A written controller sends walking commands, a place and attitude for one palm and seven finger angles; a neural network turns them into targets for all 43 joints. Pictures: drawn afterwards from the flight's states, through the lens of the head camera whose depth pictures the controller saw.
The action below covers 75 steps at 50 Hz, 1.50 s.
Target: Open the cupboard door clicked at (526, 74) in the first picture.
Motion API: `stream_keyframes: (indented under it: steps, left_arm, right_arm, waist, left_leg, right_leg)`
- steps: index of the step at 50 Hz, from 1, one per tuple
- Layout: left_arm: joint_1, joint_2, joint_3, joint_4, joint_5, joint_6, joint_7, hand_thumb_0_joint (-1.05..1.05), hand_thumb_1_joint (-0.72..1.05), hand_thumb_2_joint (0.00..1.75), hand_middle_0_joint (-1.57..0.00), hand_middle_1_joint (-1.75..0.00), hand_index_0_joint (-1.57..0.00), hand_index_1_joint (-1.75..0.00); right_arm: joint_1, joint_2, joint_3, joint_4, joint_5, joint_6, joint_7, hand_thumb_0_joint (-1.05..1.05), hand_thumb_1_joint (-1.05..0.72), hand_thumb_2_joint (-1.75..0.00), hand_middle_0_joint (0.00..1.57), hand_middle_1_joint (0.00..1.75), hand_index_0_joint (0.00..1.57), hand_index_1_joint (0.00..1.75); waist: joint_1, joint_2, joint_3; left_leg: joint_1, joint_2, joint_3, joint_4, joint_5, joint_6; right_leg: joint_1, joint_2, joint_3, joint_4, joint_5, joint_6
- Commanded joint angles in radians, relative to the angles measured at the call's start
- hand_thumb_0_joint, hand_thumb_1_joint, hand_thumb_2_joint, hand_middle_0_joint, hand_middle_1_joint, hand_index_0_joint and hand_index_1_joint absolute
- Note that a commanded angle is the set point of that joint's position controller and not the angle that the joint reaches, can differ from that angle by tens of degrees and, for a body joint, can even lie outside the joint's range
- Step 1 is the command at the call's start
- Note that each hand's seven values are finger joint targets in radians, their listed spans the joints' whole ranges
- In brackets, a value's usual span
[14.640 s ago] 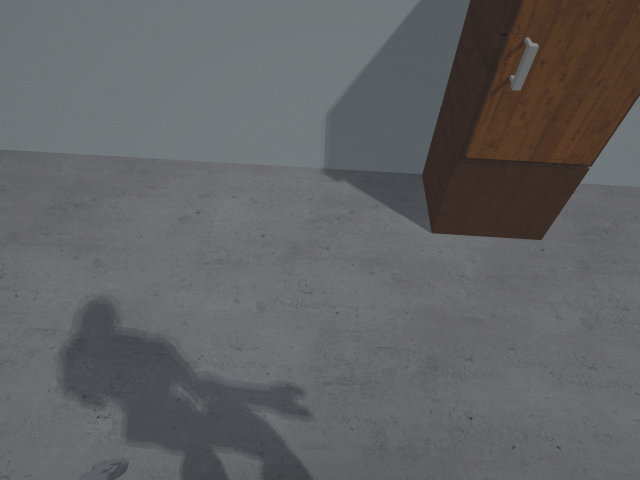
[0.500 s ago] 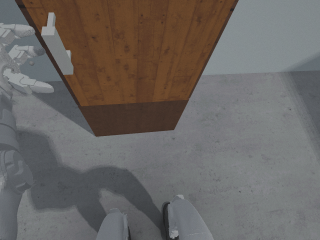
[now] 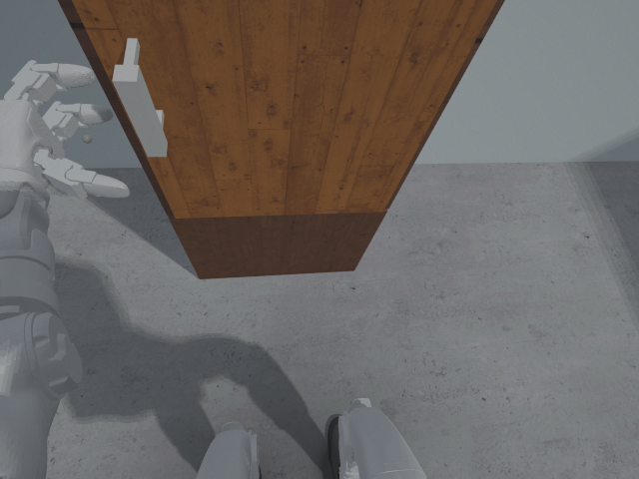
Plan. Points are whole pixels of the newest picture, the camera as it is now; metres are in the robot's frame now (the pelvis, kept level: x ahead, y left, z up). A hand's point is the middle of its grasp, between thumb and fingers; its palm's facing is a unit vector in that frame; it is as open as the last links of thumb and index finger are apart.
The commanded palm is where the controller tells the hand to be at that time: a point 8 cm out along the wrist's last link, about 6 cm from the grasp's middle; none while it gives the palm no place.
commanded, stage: move the hooked fingers beside the handle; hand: left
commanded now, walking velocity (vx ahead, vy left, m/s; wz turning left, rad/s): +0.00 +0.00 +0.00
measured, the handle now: (145, 101) +0.55 +0.18 +0.08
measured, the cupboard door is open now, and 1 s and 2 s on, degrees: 0 0 0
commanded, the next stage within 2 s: slide the fingers in behind the handle in 0.10 s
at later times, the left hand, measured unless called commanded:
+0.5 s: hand (101, 140) +0.49 +0.22 +0.07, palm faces +0.00 -1.00 +0.00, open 14.0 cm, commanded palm +0.47 +0.26 +0.07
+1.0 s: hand (128, 144) +0.49 +0.19 +0.07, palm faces +0.01 -1.00 -0.01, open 14.0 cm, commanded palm +0.46 +0.23 +0.07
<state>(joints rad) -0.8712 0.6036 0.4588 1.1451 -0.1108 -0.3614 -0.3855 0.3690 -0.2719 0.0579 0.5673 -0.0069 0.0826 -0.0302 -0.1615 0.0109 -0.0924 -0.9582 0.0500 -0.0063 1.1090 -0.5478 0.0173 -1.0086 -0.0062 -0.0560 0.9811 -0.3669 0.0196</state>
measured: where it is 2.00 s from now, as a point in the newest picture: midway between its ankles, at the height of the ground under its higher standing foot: outside the picture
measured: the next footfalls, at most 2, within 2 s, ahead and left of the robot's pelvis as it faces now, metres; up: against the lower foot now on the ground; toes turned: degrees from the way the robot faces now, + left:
none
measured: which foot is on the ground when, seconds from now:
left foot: down 0.00-1.00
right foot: down 0.00-1.00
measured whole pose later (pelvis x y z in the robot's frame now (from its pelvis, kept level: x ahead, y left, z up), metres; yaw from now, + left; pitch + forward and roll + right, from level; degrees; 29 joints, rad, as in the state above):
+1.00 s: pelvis -0.01 -0.01 +0.00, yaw +1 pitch +21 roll -3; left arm -0.85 0.48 0.39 1.12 -0.11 -0.41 -0.28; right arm 0.37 -0.27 0.04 0.60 -0.01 0.06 -0.02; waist -0.15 0.01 -0.10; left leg -0.94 0.04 0.00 1.10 -0.53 0.01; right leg -1.00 -0.01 -0.05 0.99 -0.36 0.01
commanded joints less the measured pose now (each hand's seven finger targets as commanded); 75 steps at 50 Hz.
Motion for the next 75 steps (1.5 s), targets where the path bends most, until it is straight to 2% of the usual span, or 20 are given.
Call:
stream_keyframes:
  steps: [1,6,13,17,24,25,30,34,38,46,50,54,57,61,63,64,65,69,71,75]
  left_arm:
    - [-0.398,0.307,0.047,-0.227,-0.025,-0.08,0.002,0.0,-0.5,0.3,-0.3,-1.2,-0.3,-1.2]
    - [-0.406,0.34,0.06,-0.217,-0.025,-0.076,-0.012,0.0,-0.5,0.3,-0.3,-1.2,-0.3,-1.2]
    - [-0.426,0.228,-0.012,-0.211,-0.048,-0.071,-0.026,0.0,-0.5,0.3,-0.3,-1.2,-0.3,-1.2]
    - [-0.413,0.245,0.005,-0.192,-0.037,-0.066,-0.006,0.0,-0.5,0.3,-0.3,-1.2,-0.3,-1.2]
    - [-0.422,0.241,0.009,-0.257,-0.025,-0.091,0.036,0.0,-0.5,0.3,-0.3,-1.2,-0.3,-1.2]
    - [-0.421,0.203,-0.016,-0.247,-0.024,-0.089,0.039,0.0,-0.5,0.3,-0.3,-1.2,-0.3,-1.2]
    - [-0.426,0.205,-0.01,-0.229,-0.018,-0.084,0.065,0.0,-0.5,0.3,-0.3,-1.2,-0.3,-1.2]
    - [-0.388,0.191,0.001,-0.293,-0.026,-0.107,0.075,0.0,-0.5,0.3,-0.3,-1.2,-0.3,-1.2]
    - [-0.371,0.136,-0.036,-0.217,-0.028,-0.092,0.08,0.0,-0.5,0.3,-0.3,-1.2,-0.3,-1.2]
    - [-0.416,0.112,-0.05,-0.252,-0.021,-0.124,0.107,0.0,-0.5,0.3,-0.3,-1.2,-0.3,-1.2]
    - [-0.427,0.078,-0.076,-0.231,-0.013,-0.12,0.118,0.0,-0.5,0.3,-0.3,-1.2,-0.3,-1.2]
    - [-0.424,0.105,-0.048,-0.253,-0.009,-0.125,0.141,0.0,-0.5,0.3,-0.3,-1.2,-0.3,-1.2]
    - [-0.426,0.063,-0.08,-0.236,-0.004,-0.123,0.154,0.0,-0.5,0.3,-0.3,-1.2,-0.3,-1.2]
    - [-0.443,0.038,-0.092,-0.262,-0.003,-0.137,0.174,0.0,-0.5,0.3,-0.3,-1.2,-0.3,-1.2]
    - [-0.448,0.016,-0.108,-0.267,-0.005,-0.141,0.181,0.0,-0.5,0.3,-0.3,-1.2,-0.3,-1.2]
    - [-0.416,0.024,-0.093,-0.238,0.001,-0.137,0.186,0.0,-0.5,0.3,-0.3,-1.2,-0.3,-1.2]
    - [-0.425,0.001,-0.112,-0.224,0.002,-0.132,0.192,0.0,-0.5,0.3,-0.3,-1.2,-0.3,-1.2]
    - [-0.424,0.046,-0.074,-0.23,0.014,-0.135,0.212,0.0,-0.5,0.3,-0.3,-1.2,-0.3,-1.2]
    - [-0.432,0.06,-0.073,-0.214,0.024,-0.136,0.217,0.0,-0.5,0.3,-0.3,-1.2,-0.3,-1.2]
    - [-0.462,0.029,-0.099,-0.202,0.02,-0.142,0.208,0.0,-0.5,0.3,-0.3,-1.2,-0.3,-1.2]
  right_arm:
    - [0.183,-0.189,-0.074,-0.044,0.0,-0.013,-0.012,0.0,-0.9,-0.9,0.2,0.3,0.2,0.3]
    - [0.178,-0.191,-0.068,-0.044,0.002,-0.015,-0.016,0.0,-0.9,-0.9,0.2,0.3,0.2,0.3]
    - [0.182,-0.189,-0.073,-0.035,0.002,-0.024,-0.016,0.0,-0.9,-0.9,0.2,0.3,0.2,0.3]
    - [0.184,-0.189,-0.073,-0.027,0.0,-0.026,-0.014,0.0,-0.9,-0.9,0.2,0.3,0.2,0.3]
    - [0.181,-0.183,-0.077,-0.037,-0.003,-0.03,-0.006,0.0,-0.9,-0.9,0.2,0.3,0.2,0.3]
    - [0.181,-0.179,-0.077,-0.032,-0.002,-0.03,-0.004,0.0,-0.9,-0.9,0.2,0.3,0.2,0.3]
    - [0.18,-0.179,-0.076,-0.033,-0.003,-0.029,-0.003,0.0,-0.9,-0.9,0.2,0.3,0.2,0.3]
    - [0.181,-0.176,-0.084,-0.039,-0.006,-0.034,0.004,0.0,-0.9,-0.9,0.2,0.3,0.2,0.3]
    - [0.177,-0.171,-0.079,-0.037,-0.002,-0.032,0.002,0.0,-0.9,-0.9,0.2,0.3,0.2,0.3]
    - [0.171,-0.17,-0.086,-0.024,-0.008,-0.043,0.005,0.0,-0.9,-0.9,0.2,0.3,0.2,0.3]
    - [0.165,-0.168,-0.085,-0.02,-0.007,-0.044,0.008,0.0,-0.9,-0.9,0.2,0.3,0.2,0.3]
    - [0.163,-0.167,-0.087,-0.028,-0.009,-0.045,0.01,0.0,-0.9,-0.9,0.2,0.3,0.2,0.3]
    - [0.16,-0.163,-0.087,-0.026,-0.008,-0.047,0.012,0.0,-0.9,-0.9,0.2,0.3,0.2,0.3]
    - [0.161,-0.164,-0.091,-0.022,-0.013,-0.05,0.017,0.0,-0.9,-0.9,0.2,0.3,0.2,0.3]
    - [0.166,-0.161,-0.09,-0.024,-0.014,-0.052,0.017,0.0,-0.9,-0.9,0.2,0.3,0.2,0.3]
    - [0.165,-0.161,-0.092,-0.02,-0.013,-0.05,0.02,0.0,-0.9,-0.9,0.2,0.3,0.2,0.3]
    - [0.163,-0.16,-0.09,-0.019,-0.013,-0.049,0.02,0.0,-0.9,-0.9,0.2,0.3,0.2,0.3]
    - [0.163,-0.159,-0.089,-0.027,-0.015,-0.049,0.02,0.0,-0.9,-0.9,0.2,0.3,0.2,0.3]
    - [0.162,-0.157,-0.086,-0.025,-0.014,-0.049,0.019,0.0,-0.9,-0.9,0.2,0.3,0.2,0.3]
    - [0.16,-0.158,-0.087,-0.024,-0.012,-0.054,0.015,0.0,-0.9,-0.9,0.2,0.3,0.2,0.3]
  waist:
    - [0.002,0.152,-0.519]
    - [0.002,0.152,-0.511]
    - [-0.02,0.172,-0.489]
    - [-0.009,0.139,-0.487]
    - [0.005,0.192,-0.541]
    - [-0.005,0.182,-0.522]
    - [-0.01,0.138,-0.487]
    - [0.017,0.173,-0.565]
    - [-0.003,0.091,-0.436]
    - [-0.003,0.128,-0.508]
    - [-0.008,0.122,-0.477]
    - [0.006,0.122,-0.518]
    - [-0.009,0.09,-0.477]
    - [-0.003,0.132,-0.512]
    - [-0.012,0.102,-0.512]
    - [0.003,0.109,-0.507]
    - [-0.013,0.08,-0.476]
    - [-0.001,0.062,-0.5]
    - [-0.004,0.059,-0.461]
    - [-0.024,0.056,-0.472]
  left_leg:
    - [0.29,-0.023,-0.039,-0.139,0.529,-0.011]
    - [0.246,-0.028,-0.034,-0.144,0.479,-0.005]
    - [0.291,-0.026,-0.043,-0.145,0.47,-0.007]
    - [0.25,-0.029,-0.04,-0.145,0.439,-0.005]
    - [0.301,-0.029,-0.043,-0.148,0.487,-0.014]
    - [0.304,-0.027,-0.042,-0.147,0.479,-0.013]
    - [0.26,-0.031,-0.038,-0.158,0.431,-0.007]
    - [0.316,-0.03,-0.037,-0.154,0.516,-0.016]
    - [0.225,-0.035,-0.028,-0.171,0.418,-0.003]
    - [0.277,-0.036,-0.034,-0.158,0.437,-0.011]
    - [0.263,-0.037,-0.035,-0.159,0.411,-0.011]
    - [0.256,-0.042,-0.031,-0.156,0.418,-0.009]
    - [0.236,-0.042,-0.028,-0.161,0.384,-0.007]
    - [0.286,-0.04,-0.037,-0.16,0.417,-0.015]
    - [0.282,-0.041,-0.037,-0.16,0.427,-0.011]
    - [0.269,-0.042,-0.033,-0.161,0.413,-0.014]
    - [0.25,-0.042,-0.033,-0.163,0.395,-0.011]
    - [0.197,-0.051,-0.017,-0.161,0.359,-0.002]
    - [0.167,-0.052,-0.012,-0.165,0.33,0.0]
    - [0.175,-0.052,-0.015,-0.158,0.312,0.002]
  right_leg:
    - [0.315,0.043,0.011,-0.052,0.307,-0.039]
    - [0.347,0.041,0.018,-0.053,0.307,-0.039]
    - [0.273,0.043,0.006,-0.061,0.259,-0.044]
    - [0.296,0.041,0.011,-0.061,0.254,-0.04]
    - [0.302,0.04,0.01,-0.054,0.271,-0.043]
    - [0.281,0.042,0.007,-0.056,0.262,-0.041]
    - [0.306,0.041,0.01,-0.064,0.252,-0.038]
    - [0.336,0.04,0.012,-0.055,0.308,-0.043]
    - [0.34,0.041,0.011,-0.072,0.269,-0.041]
    - [0.319,0.035,0.015,-0.061,0.265,-0.041]
    - [0.297,0.034,0.011,-0.06,0.242,-0.04]
    - [0.332,0.032,0.018,-0.054,0.265,-0.041]
    - [0.326,0.032,0.018,-0.064,0.245,-0.037]
    - [0.302,0.032,0.012,-0.056,0.247,-0.041]
    - [0.314,0.033,0.009,-0.055,0.261,-0.041]
    - [0.312,0.032,0.011,-0.055,0.252,-0.04]
    - [0.305,0.031,0.01,-0.06,0.244,-0.038]
    - [0.367,0.028,0.027,-0.061,0.259,-0.036]
    - [0.372,0.027,0.033,-0.066,0.249,-0.035]
    - [0.344,0.026,0.032,-0.066,0.226,-0.034]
